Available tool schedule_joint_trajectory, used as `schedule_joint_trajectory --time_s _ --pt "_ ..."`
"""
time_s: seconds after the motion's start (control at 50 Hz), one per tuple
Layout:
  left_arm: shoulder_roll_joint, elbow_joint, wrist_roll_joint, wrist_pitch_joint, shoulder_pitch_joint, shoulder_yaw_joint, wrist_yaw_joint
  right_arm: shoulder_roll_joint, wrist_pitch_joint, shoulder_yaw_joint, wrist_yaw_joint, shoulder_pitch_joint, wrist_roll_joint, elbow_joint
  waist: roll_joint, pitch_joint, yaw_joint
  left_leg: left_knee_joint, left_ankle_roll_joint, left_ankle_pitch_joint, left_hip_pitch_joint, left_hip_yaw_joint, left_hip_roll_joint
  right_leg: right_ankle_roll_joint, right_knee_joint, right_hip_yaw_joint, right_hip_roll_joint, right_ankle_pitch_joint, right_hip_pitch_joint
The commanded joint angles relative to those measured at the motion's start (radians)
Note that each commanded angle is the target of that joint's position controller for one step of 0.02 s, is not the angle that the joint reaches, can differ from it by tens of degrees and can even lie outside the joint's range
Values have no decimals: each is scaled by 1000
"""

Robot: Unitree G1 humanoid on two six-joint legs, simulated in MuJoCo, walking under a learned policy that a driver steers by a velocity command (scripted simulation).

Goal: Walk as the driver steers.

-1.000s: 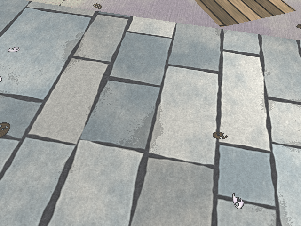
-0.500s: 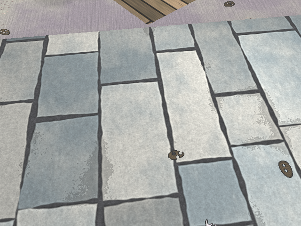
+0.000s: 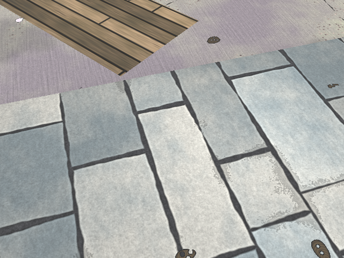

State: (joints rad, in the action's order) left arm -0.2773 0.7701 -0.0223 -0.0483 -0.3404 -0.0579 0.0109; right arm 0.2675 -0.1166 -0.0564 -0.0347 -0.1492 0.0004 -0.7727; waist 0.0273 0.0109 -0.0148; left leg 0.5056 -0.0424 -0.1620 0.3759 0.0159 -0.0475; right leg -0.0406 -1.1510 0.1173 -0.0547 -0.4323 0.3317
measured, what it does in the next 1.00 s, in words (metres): walks ahead: right foot, then left foot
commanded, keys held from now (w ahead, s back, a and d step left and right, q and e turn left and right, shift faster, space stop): w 1.00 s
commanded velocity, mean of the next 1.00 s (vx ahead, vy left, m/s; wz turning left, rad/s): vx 0.50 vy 0.00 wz -0.04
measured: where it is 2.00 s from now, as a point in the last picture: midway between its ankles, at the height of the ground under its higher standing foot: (188, 171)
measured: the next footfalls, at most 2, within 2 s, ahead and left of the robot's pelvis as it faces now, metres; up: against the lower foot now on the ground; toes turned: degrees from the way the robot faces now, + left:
right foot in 0.40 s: +0.38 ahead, -0.15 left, +0.00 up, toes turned -2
left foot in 0.94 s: +0.68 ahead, +0.08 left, +0.00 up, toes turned +1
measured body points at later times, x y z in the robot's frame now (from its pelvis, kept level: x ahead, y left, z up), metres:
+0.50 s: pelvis +0.27 -0.06 +0.00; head +0.30 -0.07 +0.45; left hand +0.47 +0.19 -0.08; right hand +0.28 -0.34 -0.14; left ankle +0.12 +0.09 -0.65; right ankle +0.34 -0.15 -0.73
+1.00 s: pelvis +0.54 -0.01 -0.01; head +0.57 -0.01 +0.44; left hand +0.53 +0.27 -0.14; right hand +0.74 -0.26 -0.09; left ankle +0.64 +0.08 -0.73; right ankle +0.35 -0.15 -0.69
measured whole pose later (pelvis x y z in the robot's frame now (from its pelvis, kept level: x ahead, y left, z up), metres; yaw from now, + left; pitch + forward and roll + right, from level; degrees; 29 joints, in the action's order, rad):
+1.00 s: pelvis +0.54 -0.01 -0.01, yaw -1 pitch +2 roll -1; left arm -0.29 0.90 -0.01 -0.05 -0.38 -0.05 0.01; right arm 0.27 -0.09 -0.04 -0.04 -0.05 0.01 -0.75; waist 0.00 0.03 -0.05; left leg 0.57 -0.06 -0.13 0.48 0.04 0.00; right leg -0.02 -0.80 0.03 0.00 -0.51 0.12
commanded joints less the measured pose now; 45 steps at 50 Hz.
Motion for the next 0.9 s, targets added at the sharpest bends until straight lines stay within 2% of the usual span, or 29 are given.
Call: schedule_joint_trajectory --time_s 0.02,0.04,0.08,0.12,0.16,0.22,0.3,0.34,0.36,0.38,0.4,0.42,0.44,0.46,0.48,0.5,0.52,0.54,0.56,0.6,0.66,0.72,0.76,0.8,0.84,0.88,0.9 --pt "-114 -112 16 -30 82 -30 -3 96 3 -19 6 -82 -13 24 -93 -24 39 -278 -176 -32 -310 -406 291 3 -20 4 138 111 358" --pt "-97 -107 13 -28 65 -27 -6 89 2 -16 6 -82 -12 20 -116 -29 27 -296 -175 23 -283 -364 268 8 17 -9 146 123 323" --pt "-65 -108 14 -23 66 -19 -7 108 -1 -19 9 -103 0 4 -125 -29 21 -323 -192 113 -258 -302 263 21 92 -37 157 134 319" --pt "-48 -132 19 -23 132 -10 -6 143 1 -28 17 -122 6 -10 -107 -12 34 -352 -202 172 -252 -256 267 39 207 -54 168 203 346" --pt "-34 -144 19 -26 191 -2 -10 157 9 -31 23 -139 10 -19 -100 -6 52 -364 -185 192 -252 -199 248 46 334 -68 165 319 332" --pt "-27 -160 12 -33 280 3 -21 168 18 -30 25 -182 18 -40 -101 13 85 -360 -158 200 -249 -132 224 49 496 -94 137 457 272" --pt "-39 -194 1 -40 377 2 -40 177 36 -29 26 -246 24 -75 -106 42 110 -322 -146 196 -327 -143 270 30 594 -102 113 451 259" --pt "-58 -202 2 -45 380 -3 -48 193 47 -35 31 -247 26 -85 -116 43 90 -282 -130 251 -380 -153 298 3 632 -104 103 385 236" --pt "-73 -194 4 -47 345 -10 -49 203 52 -37 33 -237 26 -86 -122 24 63 -239 -119 339 -394 -146 299 -12 652 -117 88 358 177" --pt "-97 -170 9 -48 260 -24 -47 207 57 -38 36 -217 29 -84 -118 -25 9 -139 -100 489 -386 -113 273 -35 687 -143 62 362 47" --pt "-144 -125 15 -47 112 -48 -38 185 59 -28 38 -217 23 -79 -96 -125 -56 39 -72 545 -320 -70 223 -68 685 -137 68 381 -176" --pt "-224 -94 27 -41 -79 -68 -26 127 54 -4 41 -214 -7 -46 38 -285 -122 367 -31 257 -110 -20 159 -140 650 93 274 426 -480" --pt "-274 -76 25 -36 -98 -74 -34 29 33 24 34 -333 4 -37 298 -382 -52 660 16 -389 257 -40 -2 -282 770 535 452 203 -734" --pt "-176 -82 14 -35 -89 -50 -36 140 18 0 28 -266 23 -47 175 -317 -90 762 6 -411 370 -135 53 -251 829 562 427 68 -684" --pt "-147 -87 12 -37 -22 -36 -35 174 9 -11 22 -175 38 -18 123 -182 -79 762 -4 -315 414 -113 96 -216 850 423 393 110 -560" --pt "-133 -94 18 -37 43 -30 -36 160 8 -9 26 -133 31 -12 47 -113 -49 720 1 -227 378 -89 137 -200 874 322 352 219 -428" --pt "-110 -96 24 -38 87 -24 -40 151 12 -13 27 -115 15 -10 28 -64 -22 668 10 -173 343 -85 162 -196 905 251 317 307 -327" --pt "-97 -95 31 -43 110 -19 -41 137 21 -14 26 -136 13 -14 54 -58 10 640 17 -136 284 -92 183 -193 933 205 296 360 -261" --pt "-92 -89 28 -49 118 -20 -43 118 31 -11 26 -153 14 -21 62 -57 25 616 26 -119 251 -89 187 -198 960 174 282 386 -224" --pt "-107 -69 22 -61 110 -24 -40 97 48 -8 31 -140 9 -18 52 -35 38 562 44 -76 254 -79 191 -210 996 113 274 442 -178" --pt "-131 -36 22 -59 71 -30 -27 85 51 -5 31 -39 -1 13 24 3 17 403 64 70 315 -77 194 -205 1024 51 264 479 -186" --pt "-145 -8 16 -51 33 -31 -18 66 41 4 21 60 3 36 25 25 -18 216 61 221 283 -54 168 -173 1031 -17 234 475 -192" --pt "-159 18 10 -46 -8 -34 -15 61 35 9 14 128 7 55 22 39 -45 131 58 267 259 -36 148 -166 1028 -32 238 453 -215" --pt "-165 44 6 -38 -46 -35 -13 64 31 11 4 183 13 77 22 53 -63 79 48 258 268 -35 136 -164 1006 -28 263 449 -271" --pt "-169 66 4 -27 -65 -37 -10 73 26 10 -7 216 16 98 29 62 -64 38 27 206 284 -40 128 -154 970 -17 294 480 -341" --pt "-179 79 2 -16 -61 -42 -5 90 21 6 -16 204 15 103 42 50 -44 7 1 134 248 -32 114 -137 923 -11 316 556 -395" --pt "-187 81 2 -11 -50 -44 -3 104 19 0 -17 168 14 96 54 27 -20 -4 -14 98 184 -14 95 -126 880 -16 313 657 -407"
